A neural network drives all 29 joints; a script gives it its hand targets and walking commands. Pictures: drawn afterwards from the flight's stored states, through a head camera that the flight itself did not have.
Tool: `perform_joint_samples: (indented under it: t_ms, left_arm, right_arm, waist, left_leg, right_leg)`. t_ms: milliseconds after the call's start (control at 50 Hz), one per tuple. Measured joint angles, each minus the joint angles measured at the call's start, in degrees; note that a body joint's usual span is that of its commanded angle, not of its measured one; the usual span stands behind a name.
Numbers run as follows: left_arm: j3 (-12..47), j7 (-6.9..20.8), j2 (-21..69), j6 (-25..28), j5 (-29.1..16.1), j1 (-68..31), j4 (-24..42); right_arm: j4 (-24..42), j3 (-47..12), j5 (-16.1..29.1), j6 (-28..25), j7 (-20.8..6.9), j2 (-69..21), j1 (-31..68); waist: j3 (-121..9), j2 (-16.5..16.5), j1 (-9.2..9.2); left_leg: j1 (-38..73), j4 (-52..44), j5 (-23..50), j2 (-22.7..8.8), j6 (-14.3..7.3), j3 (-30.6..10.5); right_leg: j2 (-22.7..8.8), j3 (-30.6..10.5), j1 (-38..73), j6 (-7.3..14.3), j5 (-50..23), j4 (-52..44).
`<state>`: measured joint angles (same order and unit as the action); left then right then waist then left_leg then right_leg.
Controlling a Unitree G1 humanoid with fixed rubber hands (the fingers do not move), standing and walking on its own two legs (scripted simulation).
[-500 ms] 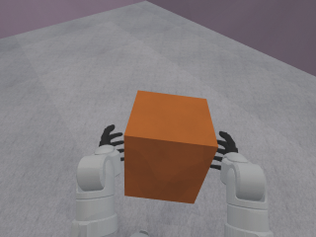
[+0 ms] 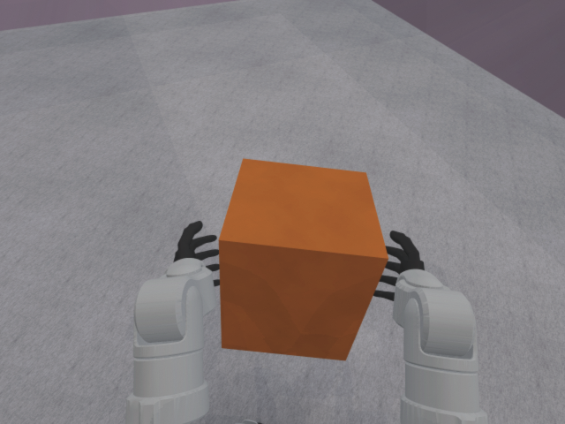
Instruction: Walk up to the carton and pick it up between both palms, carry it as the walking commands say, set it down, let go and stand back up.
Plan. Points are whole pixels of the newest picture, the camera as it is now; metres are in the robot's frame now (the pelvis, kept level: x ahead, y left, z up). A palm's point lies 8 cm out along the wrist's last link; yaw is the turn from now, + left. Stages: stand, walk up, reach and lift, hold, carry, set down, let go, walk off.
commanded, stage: carry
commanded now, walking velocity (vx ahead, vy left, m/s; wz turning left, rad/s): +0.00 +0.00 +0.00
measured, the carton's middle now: (294, 259) +0.39 +0.01 -0.02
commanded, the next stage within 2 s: hold in 1.98 s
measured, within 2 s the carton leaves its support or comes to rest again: neither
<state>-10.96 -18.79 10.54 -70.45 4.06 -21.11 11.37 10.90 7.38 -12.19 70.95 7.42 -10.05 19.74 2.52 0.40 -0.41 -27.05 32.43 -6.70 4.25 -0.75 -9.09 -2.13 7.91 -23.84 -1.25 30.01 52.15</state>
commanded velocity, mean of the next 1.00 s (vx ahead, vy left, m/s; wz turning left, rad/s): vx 0.00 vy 0.00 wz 0.00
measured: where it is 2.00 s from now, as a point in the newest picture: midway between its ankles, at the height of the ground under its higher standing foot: outside the picture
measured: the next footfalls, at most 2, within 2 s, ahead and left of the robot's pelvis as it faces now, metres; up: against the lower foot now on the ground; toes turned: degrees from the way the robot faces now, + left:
right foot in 0.08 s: -0.02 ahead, -0.11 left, +0.00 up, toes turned +1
left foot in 0.42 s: -0.01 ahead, +0.10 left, +0.00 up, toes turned -3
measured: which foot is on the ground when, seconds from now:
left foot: down 0.00-0.10, up 0.12-0.40, down 0.42-1.00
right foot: up 0.00-0.06, down 0.08-1.00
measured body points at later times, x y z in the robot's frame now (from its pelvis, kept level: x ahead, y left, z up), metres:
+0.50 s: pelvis -0.05 -0.02 +0.00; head -0.04 -0.01 +0.45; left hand +0.24 +0.16 +0.08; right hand +0.26 -0.14 +0.08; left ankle -0.03 +0.10 -0.73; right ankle -0.05 -0.11 -0.72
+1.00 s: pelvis -0.09 -0.03 +0.00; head -0.10 -0.04 +0.45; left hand +0.20 +0.14 +0.09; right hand +0.22 -0.15 +0.08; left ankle -0.05 +0.10 -0.73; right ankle -0.06 -0.11 -0.73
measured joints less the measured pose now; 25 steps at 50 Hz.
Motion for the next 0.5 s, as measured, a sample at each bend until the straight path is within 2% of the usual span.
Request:
perform_joint_samples:
  t_ms: [60, 100, 120, 160, 220, 260, 300, 360, 400, 420, 460, 500]
  left_arm:
    - [0.0, -0.01, -0.01, 0.15, -0.15, 0.01, 0.01]
    - [0.07, 0.03, 0.01, 0.34, -0.15, 0.06, -0.65]
    - [0.1, 0.03, 0.01, 0.3, -0.16, 0.11, -1.48]
    - [0.26, 0.04, 0.01, 0.21, -0.18, 0.13, -2.92]
    - [0.27, 0.02, 0.01, 0.24, -0.21, 0.1, -3.26]
    - [0.25, -0.13, 0.0, 0.29, -0.04, 0.07, -3.27]
    - [0.26, -0.13, 0.01, 0.65, 0.09, 0.06, -3.26]
    - [0.25, -0.13, 0.02, 0.89, 0.29, 0.05, -3.27]
    - [0.25, -0.13, 0.0, 0.89, 0.29, 0.05, -3.27]
    - [0.25, -0.12, -0.03, 0.91, 0.29, 0.05, -3.27]
    - [0.25, -0.19, -0.21, 0.9, 0.3, 0.49, -3.33]
    - [0.25, -0.29, -0.28, 0.27, 0.29, 0.72, -3.41]
  right_arm:
    - [0.21, 0.0, 0.0, 0.01, 0.24, -0.04, 0.12]
    - [-0.15, 0.01, 0.01, -0.1, 0.39, 0.06, -0.08]
    - [-0.69, 0.01, 0.02, -0.15, 0.2, 0.23, -0.65]
    - [-1.32, 0.0, 0.0, 0.06, 0.1, 0.46, -1.53]
    - [-1.46, 0.01, -0.02, 0.66, 0.72, 0.46, -0.9]
    - [-2.08, 0.01, -0.01, 0.68, 1.05, 0.48, -0.19]
    - [-2.21, 0.01, -0.02, 0.88, 1.52, 0.48, 0.68]
    - [-2.5, 0.01, -0.01, 1.0, 1.88, 0.51, 1.43]
    - [-2.51, 0.01, 0.0, 0.98, 1.89, 0.5, 1.45]
    - [-2.54, 0.0, 0.0, 0.92, 1.85, 0.49, 1.42]
    - [-3.13, -0.01, 0.0, -0.04, 1.57, 0.06, 0.43]
    - [-3.58, 0.01, 0.0, -0.21, 1.13, -0.02, -0.27]
  waist:
    - [-1.58, 0.46, -0.09]
    - [-2.24, 2.19, 0.01]
    - [-2.94, 2.26, 0.02]
    - [-3.83, 0.35, -0.01]
    - [-4.58, -0.68, 0.0]
    - [-6.21, -0.57, 0.04]
    - [-7.16, -0.56, 0.06]
    - [-7.66, -0.83, 0.12]
    - [-7.79, -0.87, 0.1]
    - [-7.97, -0.65, 0.08]
    - [-7.34, -1.75, 0.04]
    - [-6.61, -1.4, 0.01]
  left_leg:
    - [-0.05, -2.51, 2.38, 0.04, 1.13, -0.69]
    - [0.15, -3.35, 2.25, -0.42, 2.41, -1.16]
    - [-0.14, -2.37, -2.04, -0.22, 3.2, -0.77]
    - [-2.07, 6.9, -9.32, 0.16, 3.32, 3.12]
    - [-3.19, 18.83, -9.92, -0.58, 3.3, 4.02]
    - [-3.24, 20.25, -10.27, -1.58, 3.3, 4.04]
    - [-2.93, 19.22, -11.67, -1.92, 3.3, 4.31]
    - [0.16, 9.99, -12.33, -1.93, 3.3, 6.11]
    - [3.17, 1.93, -7.97, -2.02, 3.24, 7.07]
    - [4.11, -0.3, -4.31, -2.34, 2.62, 7.08]
    - [4.13, -0.17, -5.83, -1.91, 0.87, 7.14]
    - [4.11, -0.17, -6.54, -1.99, 0.13, 6.48]
  right_leg:
    - [1.61, -0.09, 7.1, 0.0, -0.14, -12.96]
    - [2.67, 0.28, 10.43, 0.97, -6.71, -20.81]
    - [2.42, 0.3, 10.57, 1.88, -10.01, -21.96]
    - [0.56, 0.2, 10.83, 3.53, -12.3, -22.4]
    - [-0.66, 0.28, 11.02, 3.89, -12.9, -23.51]
    - [-0.76, 0.35, 9.31, 3.91, -13.3, -23.55]
    - [-0.73, 0.37, 7.57, 3.94, -13.87, -23.52]
    - [-0.72, 0.45, 5.46, 3.92, -13.95, -22.3]
    - [-0.53, 0.7, 3.85, 3.64, -13.05, -19.98]
    - [-0.25, 0.94, 2.77, 3.48, -12.25, -18.15]
    - [-0.52, 0.8, 1.47, 3.03, -8.89, -14.7]
    - [-0.25, 0.75, 1.16, 2.78, -3.42, -12.84]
